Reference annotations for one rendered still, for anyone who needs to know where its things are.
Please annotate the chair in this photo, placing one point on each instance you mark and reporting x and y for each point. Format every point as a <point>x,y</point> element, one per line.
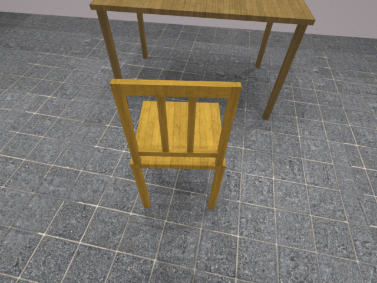
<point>177,135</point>

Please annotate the table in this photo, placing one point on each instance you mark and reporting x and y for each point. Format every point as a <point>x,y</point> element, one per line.
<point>270,11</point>

